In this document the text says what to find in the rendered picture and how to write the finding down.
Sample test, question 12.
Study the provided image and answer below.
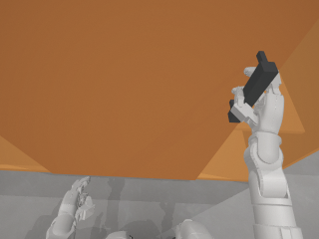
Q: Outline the right robot thigh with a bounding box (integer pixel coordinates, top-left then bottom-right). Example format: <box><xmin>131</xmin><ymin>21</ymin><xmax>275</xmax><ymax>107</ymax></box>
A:
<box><xmin>175</xmin><ymin>220</ymin><xmax>214</xmax><ymax>239</ymax></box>

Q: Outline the robot right forearm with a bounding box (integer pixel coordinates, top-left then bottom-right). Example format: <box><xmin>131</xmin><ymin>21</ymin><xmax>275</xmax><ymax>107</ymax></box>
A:
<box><xmin>243</xmin><ymin>130</ymin><xmax>303</xmax><ymax>239</ymax></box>

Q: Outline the handle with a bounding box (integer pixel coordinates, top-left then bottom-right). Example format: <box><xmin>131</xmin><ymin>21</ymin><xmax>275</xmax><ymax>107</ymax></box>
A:
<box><xmin>227</xmin><ymin>51</ymin><xmax>279</xmax><ymax>123</ymax></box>

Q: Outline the wardrobe door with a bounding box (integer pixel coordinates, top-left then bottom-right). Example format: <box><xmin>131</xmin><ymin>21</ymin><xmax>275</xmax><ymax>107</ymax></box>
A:
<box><xmin>0</xmin><ymin>0</ymin><xmax>319</xmax><ymax>180</ymax></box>
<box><xmin>0</xmin><ymin>135</ymin><xmax>42</xmax><ymax>166</ymax></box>

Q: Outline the left robot hand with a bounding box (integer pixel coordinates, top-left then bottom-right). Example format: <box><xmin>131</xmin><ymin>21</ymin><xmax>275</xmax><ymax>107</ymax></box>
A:
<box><xmin>58</xmin><ymin>176</ymin><xmax>95</xmax><ymax>223</ymax></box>

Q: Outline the right robot hand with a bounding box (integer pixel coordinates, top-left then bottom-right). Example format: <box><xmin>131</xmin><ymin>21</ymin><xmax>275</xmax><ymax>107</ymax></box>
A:
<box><xmin>230</xmin><ymin>67</ymin><xmax>284</xmax><ymax>134</ymax></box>

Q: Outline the robot left forearm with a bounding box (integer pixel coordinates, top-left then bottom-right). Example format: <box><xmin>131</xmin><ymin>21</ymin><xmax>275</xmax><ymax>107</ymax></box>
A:
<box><xmin>46</xmin><ymin>214</ymin><xmax>77</xmax><ymax>239</ymax></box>

